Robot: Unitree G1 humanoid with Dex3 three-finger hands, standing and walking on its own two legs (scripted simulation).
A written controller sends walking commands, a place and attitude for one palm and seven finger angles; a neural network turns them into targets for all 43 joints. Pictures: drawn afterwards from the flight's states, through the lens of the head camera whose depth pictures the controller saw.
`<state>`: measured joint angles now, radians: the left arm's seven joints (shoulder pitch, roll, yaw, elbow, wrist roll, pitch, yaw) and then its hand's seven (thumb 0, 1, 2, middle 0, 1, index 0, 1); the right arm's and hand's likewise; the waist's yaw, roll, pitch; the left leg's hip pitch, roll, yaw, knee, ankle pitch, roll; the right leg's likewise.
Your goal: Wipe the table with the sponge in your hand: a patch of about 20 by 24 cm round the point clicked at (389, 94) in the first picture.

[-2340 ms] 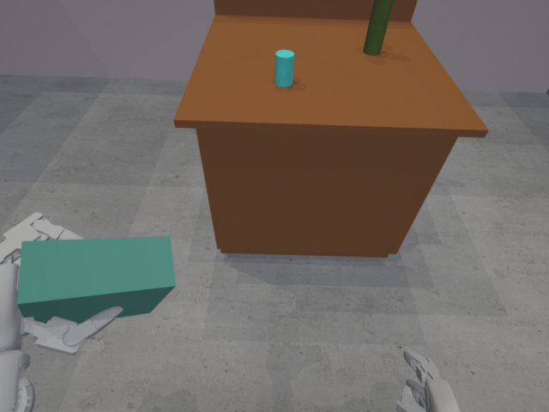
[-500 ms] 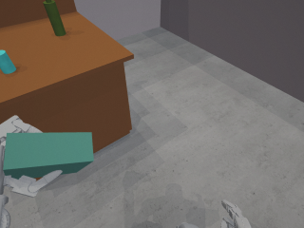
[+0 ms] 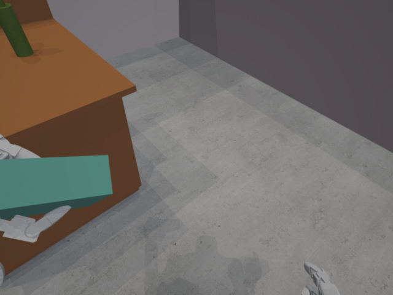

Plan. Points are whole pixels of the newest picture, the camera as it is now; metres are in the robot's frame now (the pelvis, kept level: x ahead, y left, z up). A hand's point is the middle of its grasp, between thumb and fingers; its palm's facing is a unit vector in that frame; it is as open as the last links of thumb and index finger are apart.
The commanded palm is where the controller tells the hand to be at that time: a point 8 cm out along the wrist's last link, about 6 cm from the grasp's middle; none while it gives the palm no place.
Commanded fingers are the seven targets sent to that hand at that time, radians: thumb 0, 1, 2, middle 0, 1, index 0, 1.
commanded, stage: turn to face it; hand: left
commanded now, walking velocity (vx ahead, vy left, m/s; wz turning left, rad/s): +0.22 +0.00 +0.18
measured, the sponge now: (68, 186) +0.24 +0.21 +0.17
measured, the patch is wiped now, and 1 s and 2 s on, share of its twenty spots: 0.00 0.00 0.00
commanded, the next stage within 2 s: take the last steps up to it in 0.50 s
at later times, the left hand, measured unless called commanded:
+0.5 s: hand (64, 168) +0.27 +0.22 +0.18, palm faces +0.51 -0.74 -0.45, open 9.7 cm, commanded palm +0.20 +0.26 +0.19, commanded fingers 0.00 0.10 1.30 -1.20 -1.60 -1.20 -1.60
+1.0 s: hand (86, 181) +0.24 +0.18 +0.18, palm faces +0.59 -0.67 -0.45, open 9.7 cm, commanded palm +0.17 +0.21 +0.19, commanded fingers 0.00 0.10 1.30 -1.20 -1.60 -1.20 -1.60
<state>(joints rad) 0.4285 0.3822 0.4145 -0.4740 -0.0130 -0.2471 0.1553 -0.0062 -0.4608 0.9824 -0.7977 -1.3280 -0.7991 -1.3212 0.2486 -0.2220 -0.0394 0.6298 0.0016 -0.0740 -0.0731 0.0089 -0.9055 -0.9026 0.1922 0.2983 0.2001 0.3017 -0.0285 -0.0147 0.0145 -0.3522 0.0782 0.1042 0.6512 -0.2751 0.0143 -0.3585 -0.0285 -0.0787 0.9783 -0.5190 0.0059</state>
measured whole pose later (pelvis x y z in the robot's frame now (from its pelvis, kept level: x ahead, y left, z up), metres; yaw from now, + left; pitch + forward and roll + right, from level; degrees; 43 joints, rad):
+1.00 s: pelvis +0.10 -0.10 +0.02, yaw +17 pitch -1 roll +3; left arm 0.49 0.34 0.32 -0.44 -0.01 -0.22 0.13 -0.01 -0.46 0.99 -0.80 -1.33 -0.80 -1.32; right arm 0.22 -0.25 -0.03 0.64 -0.01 -0.06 -0.05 0.01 -0.90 -0.90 0.20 0.30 0.20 0.30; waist -0.01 -0.01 0.05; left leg -0.50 0.05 0.08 1.01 -0.30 -0.03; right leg -0.21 -0.10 -0.20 0.46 -0.23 -0.04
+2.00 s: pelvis +0.23 +0.01 +0.02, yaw +17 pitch +0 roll -1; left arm 0.47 0.39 0.39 -0.52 -0.02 -0.24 0.15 -0.01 -0.46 0.99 -0.80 -1.33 -0.80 -1.33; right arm 0.21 -0.15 0.01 0.60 0.00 -0.13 -0.04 0.01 -0.90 -0.90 0.20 0.30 0.20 0.30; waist -0.02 -0.01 0.03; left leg -0.23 0.08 0.15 0.50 -0.27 0.01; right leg -0.48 -0.06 -0.11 0.96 -0.39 0.02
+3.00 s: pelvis +0.43 +0.03 +0.01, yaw +20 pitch -1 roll +1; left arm 0.46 0.32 0.34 -0.46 -0.02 -0.21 0.14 -0.01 -0.46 1.00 -0.80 -1.34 -0.80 -1.33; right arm 0.18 -0.21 0.01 0.66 0.00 -0.05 -0.05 0.01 -0.90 -0.90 0.20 0.30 0.21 0.30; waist 0.01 0.03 0.07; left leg -0.41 0.04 0.07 0.99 -0.45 -0.03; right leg -0.27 -0.06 -0.16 0.58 -0.30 -0.04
